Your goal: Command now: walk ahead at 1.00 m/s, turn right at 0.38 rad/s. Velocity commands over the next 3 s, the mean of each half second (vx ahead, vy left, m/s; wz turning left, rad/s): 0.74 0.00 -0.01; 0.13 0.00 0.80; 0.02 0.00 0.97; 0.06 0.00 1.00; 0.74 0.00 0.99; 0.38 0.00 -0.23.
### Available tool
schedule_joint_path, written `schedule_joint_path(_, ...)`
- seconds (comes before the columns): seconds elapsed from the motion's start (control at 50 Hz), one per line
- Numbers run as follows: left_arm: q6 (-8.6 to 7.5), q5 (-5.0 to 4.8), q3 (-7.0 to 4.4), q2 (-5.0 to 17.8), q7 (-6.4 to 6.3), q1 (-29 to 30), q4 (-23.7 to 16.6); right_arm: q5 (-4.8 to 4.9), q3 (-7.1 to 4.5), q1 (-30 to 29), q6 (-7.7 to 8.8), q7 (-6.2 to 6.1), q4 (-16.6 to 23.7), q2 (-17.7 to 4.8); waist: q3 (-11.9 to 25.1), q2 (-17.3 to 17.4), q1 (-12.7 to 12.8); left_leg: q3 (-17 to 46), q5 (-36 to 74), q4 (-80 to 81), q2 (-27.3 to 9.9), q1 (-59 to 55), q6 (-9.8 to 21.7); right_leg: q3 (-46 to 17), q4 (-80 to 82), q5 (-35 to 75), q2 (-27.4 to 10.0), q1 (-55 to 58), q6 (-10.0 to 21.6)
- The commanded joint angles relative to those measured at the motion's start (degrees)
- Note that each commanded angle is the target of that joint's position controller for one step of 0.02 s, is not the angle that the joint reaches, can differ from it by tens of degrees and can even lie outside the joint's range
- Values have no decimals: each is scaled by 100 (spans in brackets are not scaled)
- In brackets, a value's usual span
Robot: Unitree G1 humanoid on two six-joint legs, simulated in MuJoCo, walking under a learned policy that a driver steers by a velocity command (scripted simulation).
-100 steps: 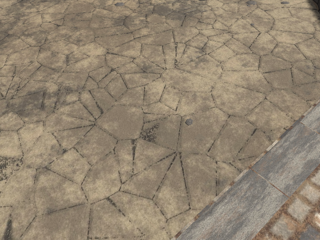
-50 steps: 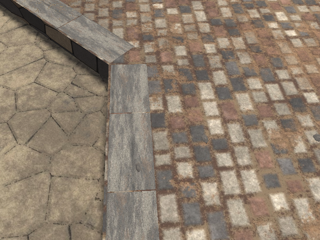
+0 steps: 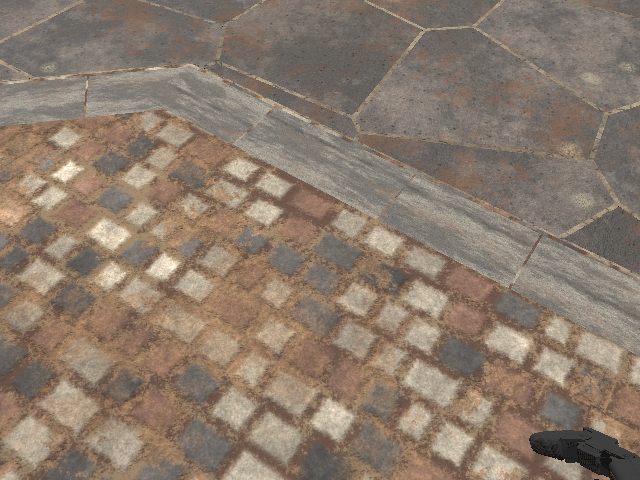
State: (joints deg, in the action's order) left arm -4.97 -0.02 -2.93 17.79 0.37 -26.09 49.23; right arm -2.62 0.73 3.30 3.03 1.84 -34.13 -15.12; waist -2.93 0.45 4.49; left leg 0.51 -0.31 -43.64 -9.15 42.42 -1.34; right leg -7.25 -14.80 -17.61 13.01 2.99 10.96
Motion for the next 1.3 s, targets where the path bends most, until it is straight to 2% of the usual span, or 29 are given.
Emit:
schedule_joint_path(0.02, -192, -62, -178, 836, 11, 110, -233, 111, -86, -391, 37, 33, 308, -415, -187, 56, -41, -464, 1230, 892, 487, -1797, 319, -717, 933, 3876, -1507, -1235, 266)
schedule_joint_path(0.08, -137, 62, -232, 1178, -78, -49, -81, 64, -281, 113, 67, -75, 185, -831, 422, -310, -365, -580, 124, 1140, 1086, -2413, 566, -592, -439, 6750, -1759, 21, -50)
schedule_joint_path(0.12, -32, 256, -261, 1305, -113, 478, -101, 134, -511, 2193, 41, -253, -405, -1218, 1247, -418, -1602, -391, -746, 1193, 1005, -4425, 737, -375, -2952, 6655, -1689, -583, -200)
schedule_joint_path(0.14, -67, 311, -137, 805, -125, 688, -229, 41, -652, 3388, 5, -385, -658, -1593, 1825, 146, -2061, 603, -2169, 887, 49, -5700, 943, -35, -5314, 4483, -1247, -1672, -250)
schedule_joint_path(0.16, -140, -82, 42, 70, -38, -206, -489, -83, -736, 2974, 36, -283, -706, -1946, 2440, 2307, -1066, 4521, -3051, 2235, -1495, -6735, 1844, -12, -7219, -630, -123, -3690, -580)
schedule_joint_path(0.18, -135, 82, 61, 467, -112, 256, -406, -9, -684, 2314, 22, -169, -555, -1355, 1717, 1019, -1126, 4733, -3502, 2669, -1247, -6294, 1861, -192, -7325, -344, -676, -4500, -409)
schedule_joint_path(0.22, -97, 164, 79, 489, -35, 1151, -565, 15, -528, 1860, 101, -126, -712, -665, 417, -378, -904, 3077, -1988, 2787, -961, -4610, 1713, -79, -6693, 123, -1159, -4451, -433)
schedule_joint_path(0.26, 35, 240, 145, 194, 44, 1232, -675, 25, -393, 1945, 223, -122, -1026, -436, 15, -266, -541, 1971, 772, 2794, -721, -3629, 1558, -83, -6273, -215, -1225, -4074, -575)
schedule_joint_path(0.32, 91, 331, 224, 37, 79, 1491, -924, 257, -369, 1944, 380, -44, -1341, -607, -142, 202, -227, 847, 3218, 3055, -197, -3075, 1319, 426, -4525, -19, -1310, -3750, -830)
schedule_joint_path(0.34, -37, -137, 204, 91, 73, 1566, -962, 471, -363, 1108, 450, -136, -1037, -611, -146, 607, -64, 628, 3076, 3035, 86, -2861, 1314, 418, -3657, 347, -1399, -3595, -982)
schedule_joint_path(0.38, -201, -11, 300, -30, 164, 2307, -1125, 534, -525, 1435, 462, -255, -1085, -1069, 197, 367, -419, 375, 2658, 3032, 399, -2454, 1144, 673, -2058, 1879, -1078, -2401, -1191)
schedule_joint_path(0.42, -197, 28, 190, 200, 156, 2503, -1237, 494, -690, 1815, 416, -306, -1160, -1459, 358, 396, -443, 727, 1853, 2928, 293, -2679, 946, 455, -1351, 2868, -909, -1842, -1187)
schedule_joint_path(0.48, -108, 127, -29, 583, -10, 1871, -1049, 509, -712, 1712, 244, -368, -1039, -1239, 713, 494, -33, 853, 1858, 1699, 538, -2800, 487, 324, -1029, 3153, -923, -830, -982)
schedule_joint_path(0.5, -84, 198, -108, 724, -72, 1246, -893, 509, -670, 1520, 182, -369, -875, -1075, 1038, 463, 302, 785, 1500, 663, 804, -2506, 220, 187, -1075, 3668, -1292, -82, -857)
schedule_joint_path(0.52, -36, 319, -159, 1073, -167, 577, -823, 348, -495, 1533, 126, -364, -594, -499, 1818, -514, 404, 484, -1308, -1304, 1315, -1559, -85, -842, -1612, 6140, -2661, 1196, -423)
schedule_joint_path(0.54, 37, 392, -50, 952, -105, 815, -1016, 488, -331, 2948, 60, -323, -623, -110, 3219, -1920, -247, 754, -4443, -3323, 1586, -785, -197, -2638, -1790, 7232, -4303, 2171, 792)
schedule_joint_path(0.56, 133, 191, -37, 662, -60, 1321, -1202, 506, -450, 3154, -71, -313, -756, -699, 3324, -1309, -304, 866, -3941, -3758, 1076, -752, -243, -2496, -1458, 5828, -3994, 1616, 783)
schedule_joint_path(0.6, 259, 11, 24, 282, -104, 2001, -1218, 480, -617, 2264, -298, -425, -596, -971, 1809, -502, -423, 355, -3152, -3512, 628, -260, -413, -1294, -940, 3763, -3292, 121, 428)
schedule_joint_path(0.66, 286, 167, -51, 344, -174, 2514, -1093, 428, -656, 2119, -563, -493, -387, -746, 897, -785, -789, 183, -2693, -3060, 340, -938, -495, -332, -194, 2770, -2957, -1793, 322)
schedule_joint_path(0.78, 286, 90, -224, 573, -312, 2805, -989, 383, -610, 1411, -568, -313, 12, -604, 1043, -575, -753, 14, -1288, -1169, 149, -1535, -231, 803, -35, 2505, -3059, -1796, 272)
schedule_joint_path(0.92, 385, -186, -382, 739, -128, 2398, -721, 344, -776, 1068, -696, -100, 203, -901, 811, -389, -713, -557, -970, 1069, 629, -2541, 382, 1565, -1181, 1615, -3063, -1302, -517)
schedule_joint_path(0.94, 422, -152, -367, 566, -89, 2033, -575, 295, -896, 1323, -678, -166, 149, -1195, 717, 260, -731, -64, 155, 1651, 558, -3051, 640, 1848, -2119, 865, -2666, -1695, -890)
schedule_joint_path(0.96, 444, 74, -344, 440, -64, 1921, -777, 276, -1109, 1458, -646, -274, 268, -2092, 596, 2167, -506, 2131, 2470, 1943, -791, -4005, 1434, 2182, -4014, -1568, -1809, -3521, -1485)
schedule_joint_path(0.98, 430, 195, -310, 455, -107, 2575, -1068, 90, -1054, 1493, -483, -219, 430, -2066, 1134, 1858, -833, 3306, 1942, 2226, -1125, -4208, 2244, 873, -5188, -2134, -1225, -4425, -1584)
schedule_joint_path(1.02, 406, -12, -344, 531, -166, 2804, -1109, 210, -996, 1221, -284, -206, 398, -1750, 1071, 814, -700, 2612, 1052, 2334, -700, -4091, 1835, 232, -5397, -1254, -1331, -4664, -1312)
schedule_joint_path(1.04, 400, 25, -356, 573, -209, 2659, -1017, 338, -936, 934, -304, -265, 457, -1523, 1024, 579, -542, 2356, 907, 2264, -528, -3935, 1600, 161, -5136, -891, -1405, -4607, -1295)
schedule_joint_path(1.08, 378, 55, -360, 581, -204, 2569, -969, 355, -862, 553, -407, -396, 626, -1327, 1092, 622, -358, 2061, 1050, 2189, -240, -3467, 1428, 157, -4555, -453, -1290, -4032, -1358)
schedule_joint_path(1.16, 349, -40, -234, 281, -115, 2560, -872, 365, -933, 614, -506, -485, 700, -1408, 1309, 608, -437, 2230, 916, 2005, 4, -3358, 1330, 78, -3061, -80, -939, -3339, -1509)
schedule_joint_path(1.3, 315, -73, -391, 591, -7, 1955, -738, 443, -927, 270, -600, -412, 827, -1304, 1067, 980, -239, 2910, -425, 1671, 523, -2542, 894, 72, -765, 807, -1000, -1694, -1283)
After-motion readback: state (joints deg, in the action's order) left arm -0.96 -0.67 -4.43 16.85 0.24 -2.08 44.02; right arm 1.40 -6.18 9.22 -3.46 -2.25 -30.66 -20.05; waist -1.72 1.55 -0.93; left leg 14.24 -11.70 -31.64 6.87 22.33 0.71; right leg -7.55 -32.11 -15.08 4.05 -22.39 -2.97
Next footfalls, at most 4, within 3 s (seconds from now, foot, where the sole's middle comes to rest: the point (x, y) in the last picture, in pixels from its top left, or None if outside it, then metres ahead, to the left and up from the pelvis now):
0.12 left None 0.35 0.14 -0.77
0.50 right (391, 372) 0.69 -0.08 -0.77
0.94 left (272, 392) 0.62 0.18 -0.77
1.32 right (348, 332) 0.78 0.02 -0.77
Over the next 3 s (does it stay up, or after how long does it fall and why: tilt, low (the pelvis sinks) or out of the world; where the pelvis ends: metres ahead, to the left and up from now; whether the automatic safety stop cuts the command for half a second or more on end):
stays up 0.45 0.58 0.00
